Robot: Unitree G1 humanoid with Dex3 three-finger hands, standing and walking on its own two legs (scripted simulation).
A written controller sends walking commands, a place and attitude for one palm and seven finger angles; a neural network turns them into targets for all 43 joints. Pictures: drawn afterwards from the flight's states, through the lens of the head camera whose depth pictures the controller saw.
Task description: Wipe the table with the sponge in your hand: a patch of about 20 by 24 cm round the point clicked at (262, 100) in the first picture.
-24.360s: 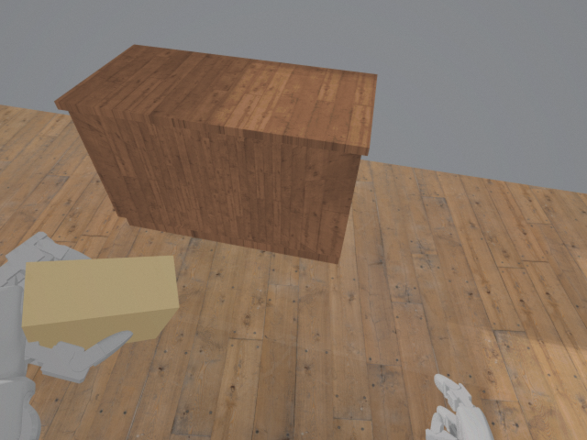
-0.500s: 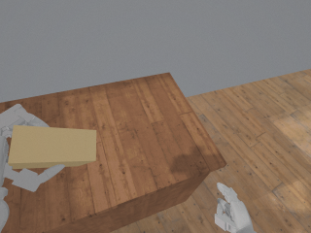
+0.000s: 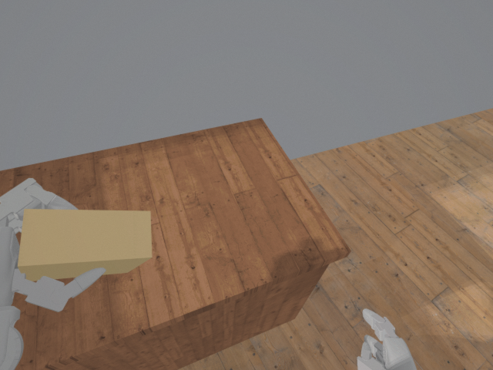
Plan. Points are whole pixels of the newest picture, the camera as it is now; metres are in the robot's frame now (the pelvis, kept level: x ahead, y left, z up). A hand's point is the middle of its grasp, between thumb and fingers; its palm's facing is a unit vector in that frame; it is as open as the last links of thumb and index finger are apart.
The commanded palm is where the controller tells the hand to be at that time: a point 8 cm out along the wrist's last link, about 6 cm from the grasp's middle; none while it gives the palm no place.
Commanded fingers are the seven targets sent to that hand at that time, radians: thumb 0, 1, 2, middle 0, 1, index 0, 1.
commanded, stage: come to a stop and stand still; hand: left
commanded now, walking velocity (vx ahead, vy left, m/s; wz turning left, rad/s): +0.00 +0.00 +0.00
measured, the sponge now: (104, 246) +0.23 +0.21 +0.13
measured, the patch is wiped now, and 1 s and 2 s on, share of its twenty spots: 0.00 0.00 0.00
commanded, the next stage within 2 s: look again from close up in 1.00 s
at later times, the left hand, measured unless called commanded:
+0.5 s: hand (54, 192) +0.25 +0.25 +0.21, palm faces +0.46 -0.77 -0.43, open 9.8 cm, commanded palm +0.17 +0.25 +0.17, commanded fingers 0.00 0.10 1.30 -1.20 -1.60 -1.20 -1.60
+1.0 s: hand (86, 215) +0.25 +0.23 +0.16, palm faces +0.35 -0.85 -0.39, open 9.8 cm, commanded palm +0.19 +0.26 +0.17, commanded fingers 0.00 0.10 1.30 -1.20 -1.60 -1.20 -1.60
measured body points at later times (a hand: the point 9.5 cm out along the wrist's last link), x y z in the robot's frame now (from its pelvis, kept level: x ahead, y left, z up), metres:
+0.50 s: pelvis +0.00 -0.02 +0.00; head +0.04 -0.02 +0.44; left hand +0.22 +0.29 +0.23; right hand +0.18 -0.25 -0.09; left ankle +0.04 +0.03 -0.74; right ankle +0.02 -0.12 -0.74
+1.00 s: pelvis +0.03 -0.02 +0.00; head +0.05 +0.00 +0.45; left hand +0.23 +0.28 +0.18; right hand +0.23 -0.23 -0.06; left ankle +0.04 +0.03 -0.74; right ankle +0.02 -0.12 -0.74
